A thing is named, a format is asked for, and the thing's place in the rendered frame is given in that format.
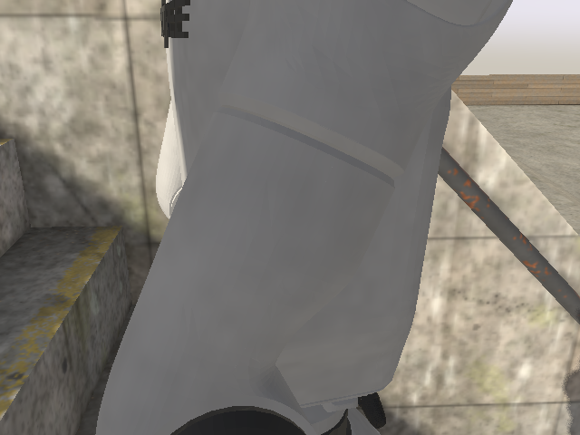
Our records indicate stairs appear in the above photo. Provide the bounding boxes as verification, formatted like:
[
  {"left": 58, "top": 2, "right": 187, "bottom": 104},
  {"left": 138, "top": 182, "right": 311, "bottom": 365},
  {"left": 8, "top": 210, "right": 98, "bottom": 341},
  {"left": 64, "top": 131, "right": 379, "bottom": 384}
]
[{"left": 0, "top": 139, "right": 136, "bottom": 435}]

